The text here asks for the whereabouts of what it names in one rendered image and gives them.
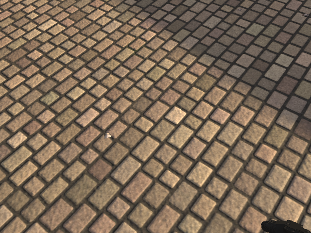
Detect robot right hand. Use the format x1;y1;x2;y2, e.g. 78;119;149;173
261;219;311;233

